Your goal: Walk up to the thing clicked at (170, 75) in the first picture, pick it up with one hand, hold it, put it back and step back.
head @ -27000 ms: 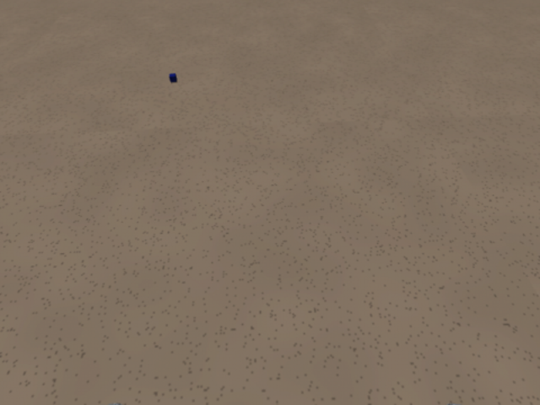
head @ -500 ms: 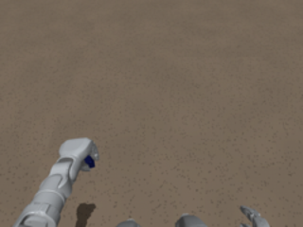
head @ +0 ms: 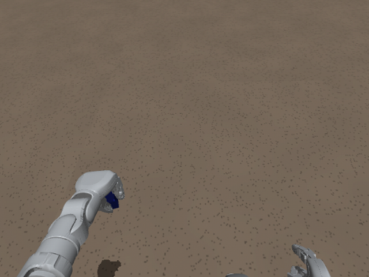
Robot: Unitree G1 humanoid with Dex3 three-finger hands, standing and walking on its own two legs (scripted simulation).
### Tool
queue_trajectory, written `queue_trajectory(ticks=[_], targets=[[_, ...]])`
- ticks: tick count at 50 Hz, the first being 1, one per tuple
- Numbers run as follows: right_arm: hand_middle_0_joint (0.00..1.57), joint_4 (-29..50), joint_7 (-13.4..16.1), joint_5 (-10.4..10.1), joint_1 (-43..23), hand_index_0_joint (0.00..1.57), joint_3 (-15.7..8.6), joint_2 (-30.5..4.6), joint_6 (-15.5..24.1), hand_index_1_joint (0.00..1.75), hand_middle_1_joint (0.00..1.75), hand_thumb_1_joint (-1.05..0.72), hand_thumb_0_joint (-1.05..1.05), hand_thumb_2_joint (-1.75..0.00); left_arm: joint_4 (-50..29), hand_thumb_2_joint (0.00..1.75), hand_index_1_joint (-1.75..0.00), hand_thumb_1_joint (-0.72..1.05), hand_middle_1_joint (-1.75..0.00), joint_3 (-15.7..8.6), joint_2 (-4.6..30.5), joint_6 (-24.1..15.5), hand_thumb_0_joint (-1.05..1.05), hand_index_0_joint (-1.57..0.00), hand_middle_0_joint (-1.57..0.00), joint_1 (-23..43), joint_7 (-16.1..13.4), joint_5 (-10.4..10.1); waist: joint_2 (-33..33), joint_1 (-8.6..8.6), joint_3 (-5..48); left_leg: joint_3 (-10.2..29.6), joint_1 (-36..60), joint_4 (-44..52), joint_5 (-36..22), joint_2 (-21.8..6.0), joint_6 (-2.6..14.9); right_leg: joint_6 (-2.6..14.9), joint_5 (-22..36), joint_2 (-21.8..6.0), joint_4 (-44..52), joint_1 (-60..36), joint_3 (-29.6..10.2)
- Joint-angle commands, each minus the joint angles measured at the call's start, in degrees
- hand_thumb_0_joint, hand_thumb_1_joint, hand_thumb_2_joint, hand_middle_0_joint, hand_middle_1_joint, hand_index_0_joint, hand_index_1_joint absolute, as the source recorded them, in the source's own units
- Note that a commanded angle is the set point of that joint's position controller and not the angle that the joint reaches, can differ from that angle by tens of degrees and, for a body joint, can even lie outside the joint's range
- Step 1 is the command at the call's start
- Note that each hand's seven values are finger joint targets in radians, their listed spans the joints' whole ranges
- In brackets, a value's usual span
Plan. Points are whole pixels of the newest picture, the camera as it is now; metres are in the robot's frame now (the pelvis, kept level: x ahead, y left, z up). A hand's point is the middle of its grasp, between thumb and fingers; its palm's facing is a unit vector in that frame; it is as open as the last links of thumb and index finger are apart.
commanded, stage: hold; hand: left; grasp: from above
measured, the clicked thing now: (108, 199) +0.32 +0.23 -0.08
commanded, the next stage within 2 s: crouch in 1.28 s
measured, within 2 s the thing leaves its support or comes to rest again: neither
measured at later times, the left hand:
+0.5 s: hand (101, 205) +0.28 +0.22 -0.03, palm faces -0.45 -0.05 -0.89, open 5.1 cm
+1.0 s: hand (103, 199) +0.29 +0.21 -0.02, palm faces -0.46 -0.05 -0.88, open 5.1 cm
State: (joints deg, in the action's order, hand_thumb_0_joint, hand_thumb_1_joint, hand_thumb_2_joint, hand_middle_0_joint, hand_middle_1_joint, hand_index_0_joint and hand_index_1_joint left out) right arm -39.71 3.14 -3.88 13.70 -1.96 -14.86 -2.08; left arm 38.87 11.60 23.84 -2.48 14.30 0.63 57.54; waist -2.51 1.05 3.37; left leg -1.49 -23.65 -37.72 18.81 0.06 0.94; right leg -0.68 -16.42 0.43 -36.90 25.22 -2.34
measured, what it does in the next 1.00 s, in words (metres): stands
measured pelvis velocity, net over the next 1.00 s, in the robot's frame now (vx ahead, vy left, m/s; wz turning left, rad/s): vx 0.00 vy -0.01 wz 0.00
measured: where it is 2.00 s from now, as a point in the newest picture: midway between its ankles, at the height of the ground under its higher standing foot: outside the picture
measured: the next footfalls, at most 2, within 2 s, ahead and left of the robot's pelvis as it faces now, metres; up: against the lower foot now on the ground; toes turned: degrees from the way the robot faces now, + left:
none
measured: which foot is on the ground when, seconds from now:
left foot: down 0.00-1.00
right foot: down 0.00-1.00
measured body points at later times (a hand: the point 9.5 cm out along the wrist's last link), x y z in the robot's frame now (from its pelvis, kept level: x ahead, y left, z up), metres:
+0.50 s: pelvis -0.01 +0.00 +0.01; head +0.00 -0.03 +0.46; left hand +0.30 +0.22 +0.02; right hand +0.13 -0.26 -0.11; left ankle +0.00 +0.11 -0.72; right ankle +0.03 -0.13 -0.72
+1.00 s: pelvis +0.00 -0.01 +0.01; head +0.02 -0.03 +0.46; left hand +0.31 +0.21 +0.03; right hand +0.15 -0.26 -0.10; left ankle +0.00 +0.11 -0.72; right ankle +0.03 -0.13 -0.72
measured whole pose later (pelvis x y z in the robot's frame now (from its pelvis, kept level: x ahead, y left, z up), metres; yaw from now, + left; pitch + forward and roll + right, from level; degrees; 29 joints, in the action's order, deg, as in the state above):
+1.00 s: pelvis +0.00 -0.01 +0.01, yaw +0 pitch +1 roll +0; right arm -39.3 4.3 -4.6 10.5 -1.2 -14.7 -2.9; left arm 33.1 12.2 23.9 -2.5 12.2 3.7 56.1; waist -3.0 -0.3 0.5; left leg -1.2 -15.3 -28.7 14.9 0.1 0.4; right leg -0.1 -13.4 0.3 -29.4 17.4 -2.1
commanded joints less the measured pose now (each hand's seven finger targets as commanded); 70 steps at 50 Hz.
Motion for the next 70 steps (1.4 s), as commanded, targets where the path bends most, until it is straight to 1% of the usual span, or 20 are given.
queue_trajectory(ticks=[1, 3, 11, 14, 19, 29, 34, 36, 38, 39, 45, 47, 49, 52, 58, 62, 65, 67, 69, 70], targets=[[0.2, 7.45, 0.62, 0.23, -3.01, 0.2, -2.78, -7.92, 2.07, 0.3, 0.3, -0.9, 0.0, -0.9, -12.01, 0.15, -0.11, 0.99, -0.16, -6.79, 12.9, -0.18, 0.0, -1.33, -1.28, 19.45, -2.46, -0.32, 0.07, -0.2, 14.57, 1.07, 8.24, 6.13, -14.39, 0.78, -0.29, 1.88, 10.61, 2.11, 5.27, -6.25, 1.29], [0.2, 7.71, 0.68, 0.2, -3.39, 0.2, -2.71, -7.82, 1.93, 0.3, 0.3, -0.9, 0.0, -0.9, -12.39, 0.17, -0.12, 0.97, -0.16, -6.1, 12.11, -0.15, 0.0, -1.32, -1.28, 19.43, -2.12, -0.58, 1.18, 0.11, 13.65, 0.99, 8.2, 6.53, -13.64, 0.89, -0.03, 1.68, 10.27, 1.96, 6.07, -6.35, 1.13], [0.2, 8.5, 0.96, -0.02, -5.17, 0.2, -2.12, -7.66, 2.21, 0.3, 0.3, -0.9, 0.0, -0.9, -12.83, 0.14, -0.12, 0.97, -0.17, -6.54, 12.62, -0.64, 0.0, -1.32, -1.26, 18.01, -0.89, -1.23, 0.53, -0.41, 10.51, 0.96, 8.18, 9.14, -7.64, 0.9, -0.01, 1.69, 4.67, 1.78, 8.51, -6.45, 0.88], [0.2, 8.51, 1.07, 0.02, -5.24, 0.2, -2.07, -7.54, 2.38, 0.3, 0.3, -0.9, 0.0, -0.9, -15.38, 0.11, -0.11, 0.97, -0.17, -6.7, 13.01, -0.97, 0.0, -1.31, -1.24, 19.67, -0.83, -1.04, 0.42, -0.53, 12.65, 1.04, 9.1, 9.21, -8.83, 0.9, -0.02, 1.71, 5.63, 1.79, 8.47, -7.32, 0.78], [0.2, 8.48, 1.16, -0.07, -5.96, 0.2, -1.93, -7.39, 2.56, 0.3, 0.3, -0.9, 0.0, -0.9, -15.38, 0.11, -0.1, 0.97, -0.16, -7.02, 12.83, -1.16, 0.0, -1.31, -1.26, 19.4, -1.43, -1.31, 0.6, -0.43, 11.33, 0.92, 9.35, 9.84, -7.88, 1.05, -0.01, 1.58, 4.81, 1.71, 9.43, -7.73, 0.64], [0.2, 8.57, 1.38, -0.28, -7.37, 0.2, -1.76, -7.21, 2.51, 0.3, 0.3, -0.9, 0.0, -0.9, -16.9, 0.1, -0.09, 0.95, -0.15, -6.89, 12.93, -0.49, 0.0, -1.3, -1.25, 18.5, -0.6, -1.66, 0.93, -1.42, 11.31, 0.71, 10.9, 11.35, -9.55, 1.1, -0.06, 1.56, 5.94, 1.63, 10.72, -9.89, 0.73], [0.2, 8.81, 1.59, -0.36, -7.8, 0.2, -1.57, -7.0, 2.26, 0.3, 0.3, -0.9, 0.0, -0.9, -17.37, 0.1, -0.09, 0.94, -0.15, -6.54, 12.46, -0.28, 0.0, -1.3, -1.24, 17.34, 0.31, -2.32, 1.51, -0.8, 10.54, 0.59, 12.13, 11.8, -10.41, 1.13, 0.29, 1.38, 7.14, 1.46, 11.59, -10.21, 0.72], [0.2, 8.72, 1.62, -0.38, -7.96, 0.2, -1.48, -6.88, 2.2, 0.3, 0.3, -0.9, 0.0, -0.9, -17.26, 0.09, -0.08, 0.93, -0.13, -7.53, 13.53, -0.38, 0.0, -1.29, -1.24, 16.77, 0.53, -2.15, 1.45, -1.34, 10.62, 0.47, 12.08, 12.04, -10.54, 1.21, 0.24, 1.41, 7.08, 1.4, 11.67, -10.93, 0.67], [0.2, 8.78, 1.69, -0.33, -7.87, 0.2, -1.34, -6.86, 2.1, 0.3, 0.3, -0.9, 0.0, -0.9, -18.43, 0.09, -0.09, 0.92, -0.14, -7.01, 13.16, -0.59, 0.0, -1.28, -1.23, 17.35, 0.8, -2.07, 1.52, -1.12, 11.38, 0.56, 12.71, 11.89, -12.25, 1.16, 0.31, 1.36, 8.8, 1.43, 11.5, -11.23, 0.7], [0.2, 8.75, 1.71, -0.38, -7.88, 0.2, -1.39, -6.8, 2.03, 0.3, 0.3, -0.9, 0.0, -0.9, -17.98, 0.09, -0.09, 0.92, -0.14, -7.55, 13.66, -0.62, 0.0, -1.28, -1.23, 17.93, 0.66, -2.01, 1.29, -1.48, 11.2, 0.59, 12.72, 11.98, -12.66, 1.18, 0.21, 1.44, 8.98, 1.49, 11.6, -11.47, 0.79], [0.2, 8.18, 1.74, -0.35, -7.31, 0.2, -1.7, -6.8, 1.55, 0.3, 0.3, -0.9, 0.0, -0.9, -16.53, 0.09, -0.09, 0.94, -0.15, -6.2, 11.81, -0.54, 0.0, -1.3, -1.24, 16.28, 0.5, -1.63, 1.23, -0.73, 11.82, 0.26, 14.55, 11.7, -16.11, 1.37, 0.25, 1.34, 12.81, 1.29, 11.53, -11.94, 0.71], [0.2, 7.98, 1.74, -0.34, -7.26, 0.2, -1.75, -6.86, 1.44, 0.3, 0.3, -0.9, 0.0, -0.9, -18.11, 0.08, -0.09, 0.93, -0.15, -6.7, 12.61, -0.51, 0.0, -1.29, -1.22, 18.05, 0.1, -1.6, 0.39, -1.01, 12.93, 0.48, 15.15, 11.75, -17.85, 1.19, 0.01, 1.51, 14.16, 1.51, 11.17, -12.18, 1.04], [0.2, 8.13, 1.72, -0.42, -7.47, 0.2, -1.66, -6.66, 1.28, 0.3, 0.3, -0.9, 0.0, -0.9, -17.79, 0.09, -0.09, 0.94, -0.15, -6.25, 12.44, -0.51, 0.0, -1.3, -1.24, 18.56, -0.03, -1.43, 0.84, -1.01, 12.38, 0.49, 14.9, 11.9, -17.42, 1.25, 0.11, 1.51, 13.85, 1.42, 11.53, -12.54, 1.13], [0.2, 8.07, 1.74, -0.53, -7.2, 0.2, -1.84, -6.85, 0.84, 0.3, 0.3, -0.9, 0.0, -0.9, -15.3, 0.08, -0.07, 0.94, -0.13, -7.86, 13.49, -0.17, 0.0, -1.3, -1.24, 17.01, -0.34, -1.13, 1.08, -1.32, 11.91, 0.13, 14.8, 11.82, -18.07, 1.5, 0.29, 1.3, 14.82, 1.21, 11.84, -13.07, 1.01], [0.2, 8.35, 1.53, -0.47, -6.9, 0.2, -2.23, -6.95, 0.42, 0.3, 0.3, -0.9, 0.0, -0.9, -16.72, 0.11, -0.09, 0.94, -0.14, -6.49, 12.47, -0.5, 0.0, -1.3, -1.25, 17.68, 0.25, -1.2, 1.16, -1.4, 13.15, 0.4, 15.92, 12.01, -20.18, 1.29, 0.22, 1.49, 16.64, 1.31, 11.56, -13.9, 1.18], [0.2, 8.27, 1.51, -0.34, -6.74, 0.2, -2.14, -7.03, 0.21, 0.3, 0.3, -0.9, 0.0, -0.9, -15.24, 0.09, -0.1, 0.95, -0.16, -6.05, 12.16, -0.81, 0.0, -1.3, -1.23, 18.66, 0.35, -1.52, 0.95, -0.9, 11.9, 0.64, 15.92, 12.52, -19.22, 1.04, 0.03, 1.67, 15.41, 1.41, 11.98, -13.22, 1.37], [0.2, 8.63, 1.37, -0.37, -6.6, 0.2, -2.34, -7.07, -0.01, 0.3, 0.3, -0.9, 0.0, -0.9, -14.8, 0.1, -0.1, 0.95, -0.17, -6.56, 11.79, -0.83, 0.0, -1.3, -1.23, 15.37, 0.13, -1.52, 1.0, -1.57, 11.61, 0.61, 15.57, 12.62, -19.63, 1.13, -0.08, 1.77, 15.52, 1.4, 11.99, -13.72, 1.5], [0.2, 8.7, 1.39, -0.33, -6.65, 0.2, -2.4, -7.2, -0.16, 0.3, 0.3, -0.9, 0.0, -0.9, -16.38, 0.11, -0.1, 0.94, -0.16, -6.53, 12.6, -0.95, 0.0, -1.3, -1.24, 17.85, 0.08, -1.22, 1.19, -1.18, 12.56, 0.67, 15.76, 12.34, -20.33, 1.24, 0.09, 1.6, 16.59, 1.26, 11.99, -13.94, 1.49], [0.2, 8.43, 1.41, -0.32, -6.39, 0.2, -2.3, -7.11, -0.27, 0.3, 0.3, -0.9, 0.0, -0.91, -15.47, 0.1, -0.13, 1.0, -0.24, -7.26, 13.46, -1.02, 0.0, -1.31, -1.2, 19.07, -0.24, -0.9, 1.14, -1.16, 12.05, 0.59, 15.63, 12.46, -19.7, 1.27, 0.11, 1.58, 16.01, 1.22, 12.21, -13.88, 1.43], [0.2, 8.8, 1.41, -0.36, -6.43, 0.2, -2.34, -7.12, -0.3, 0.3, 0.3, -0.87, 0.0, -0.89, -15.32, 0.03, -0.08, 0.94, -0.2, -7.28, 12.98, -0.97, 0.0, -1.23, -1.12, 17.67, -0.46, -0.91, 1.11, -1.25, 11.68, 0.49, 15.34, 12.48, -19.2, 1.43, 0.19, 1.51, 15.95, 1.11, 12.31, -13.59, 1.32]])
